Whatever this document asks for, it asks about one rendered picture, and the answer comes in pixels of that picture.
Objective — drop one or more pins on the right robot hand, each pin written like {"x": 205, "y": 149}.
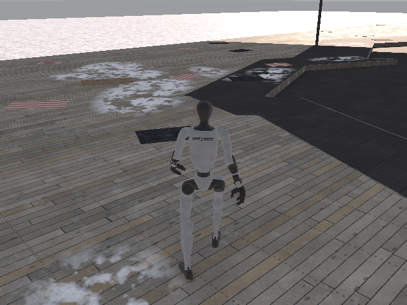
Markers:
{"x": 241, "y": 190}

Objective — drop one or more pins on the left robot hand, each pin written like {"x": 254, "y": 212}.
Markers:
{"x": 173, "y": 169}

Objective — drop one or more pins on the right robot forearm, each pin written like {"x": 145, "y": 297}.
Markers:
{"x": 233, "y": 168}

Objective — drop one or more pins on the robot right upper arm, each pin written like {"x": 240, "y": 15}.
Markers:
{"x": 226, "y": 144}

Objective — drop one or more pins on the left robot forearm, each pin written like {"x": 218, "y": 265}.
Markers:
{"x": 173, "y": 162}

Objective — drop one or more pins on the left robot thigh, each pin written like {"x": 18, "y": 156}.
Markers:
{"x": 187, "y": 192}

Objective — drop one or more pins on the robot left upper arm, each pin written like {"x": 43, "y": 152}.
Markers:
{"x": 180, "y": 142}

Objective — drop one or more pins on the right robot shin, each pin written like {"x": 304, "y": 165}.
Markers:
{"x": 217, "y": 219}

